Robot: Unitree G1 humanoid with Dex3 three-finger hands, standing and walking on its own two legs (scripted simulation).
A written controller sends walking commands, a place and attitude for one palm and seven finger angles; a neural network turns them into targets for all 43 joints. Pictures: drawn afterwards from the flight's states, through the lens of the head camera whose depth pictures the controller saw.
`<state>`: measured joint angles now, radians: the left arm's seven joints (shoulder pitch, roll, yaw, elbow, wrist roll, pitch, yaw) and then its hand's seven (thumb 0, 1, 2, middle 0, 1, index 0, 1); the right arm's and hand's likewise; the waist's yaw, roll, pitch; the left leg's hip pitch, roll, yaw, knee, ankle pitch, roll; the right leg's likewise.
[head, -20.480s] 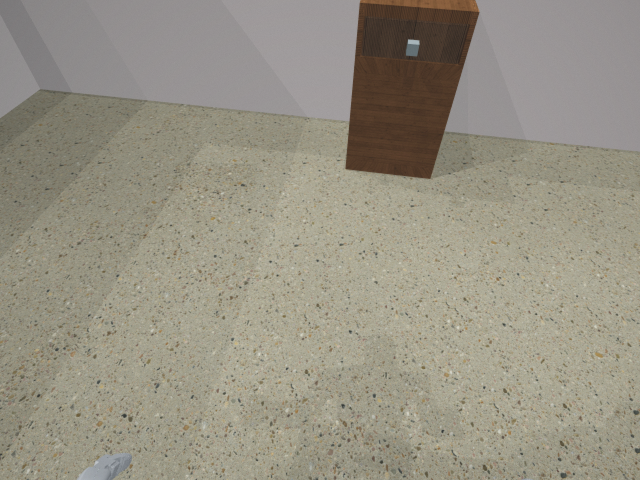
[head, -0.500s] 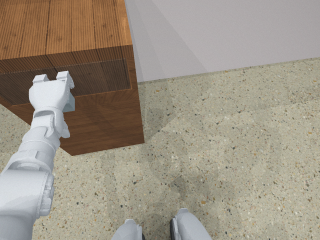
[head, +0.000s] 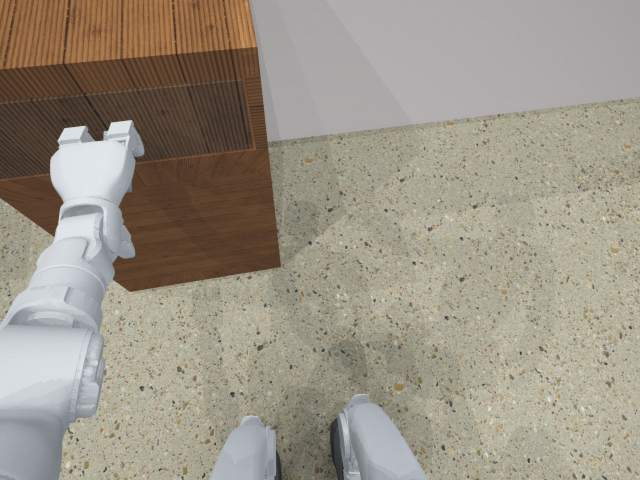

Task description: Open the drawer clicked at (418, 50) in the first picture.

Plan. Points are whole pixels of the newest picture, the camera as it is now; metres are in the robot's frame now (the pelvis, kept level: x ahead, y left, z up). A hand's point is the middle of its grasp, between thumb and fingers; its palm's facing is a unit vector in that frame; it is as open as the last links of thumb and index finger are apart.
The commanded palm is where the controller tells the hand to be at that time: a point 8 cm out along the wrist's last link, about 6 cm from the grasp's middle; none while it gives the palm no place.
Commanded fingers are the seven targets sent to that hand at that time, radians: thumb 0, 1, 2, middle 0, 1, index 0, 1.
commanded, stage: lower the fingers behind the handle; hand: left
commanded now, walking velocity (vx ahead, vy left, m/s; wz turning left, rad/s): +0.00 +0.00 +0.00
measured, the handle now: (109, 159) +0.55 +0.25 -0.02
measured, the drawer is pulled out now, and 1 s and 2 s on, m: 0.00 0.00 0.02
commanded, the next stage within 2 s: close the thumb around the handle in 0.44 s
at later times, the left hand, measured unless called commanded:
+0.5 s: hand (111, 191) +0.50 +0.24 -0.03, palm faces -0.07 -0.02 -1.00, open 13.9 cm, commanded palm +0.49 +0.24 +0.02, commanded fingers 0.00 -0.50 0.30 -0.30 -1.20 -0.30 -1.20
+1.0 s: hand (113, 189) +0.51 +0.24 -0.03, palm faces -0.07 -0.02 -1.00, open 8.3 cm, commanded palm +0.49 +0.24 +0.02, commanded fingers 0.00 0.84 0.88 -0.40 -1.34 -0.40 -1.34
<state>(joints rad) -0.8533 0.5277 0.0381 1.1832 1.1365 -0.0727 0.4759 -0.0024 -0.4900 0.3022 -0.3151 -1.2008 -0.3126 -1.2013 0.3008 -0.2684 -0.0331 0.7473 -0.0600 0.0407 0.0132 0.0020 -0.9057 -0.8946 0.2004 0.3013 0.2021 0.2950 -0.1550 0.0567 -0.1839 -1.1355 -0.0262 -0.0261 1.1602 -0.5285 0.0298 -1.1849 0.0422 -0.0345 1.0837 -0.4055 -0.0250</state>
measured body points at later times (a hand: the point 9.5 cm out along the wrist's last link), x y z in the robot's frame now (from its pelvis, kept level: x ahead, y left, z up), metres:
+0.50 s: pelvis +0.00 +0.00 -0.01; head +0.15 +0.00 +0.42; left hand +0.50 +0.24 +0.03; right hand +0.00 -0.27 -0.13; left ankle -0.01 +0.10 -0.64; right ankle +0.04 -0.11 -0.64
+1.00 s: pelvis +0.00 +0.01 +0.00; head +0.16 +0.01 +0.42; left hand +0.50 +0.24 +0.02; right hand +0.00 -0.27 -0.13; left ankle -0.01 +0.10 -0.64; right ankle +0.04 -0.11 -0.64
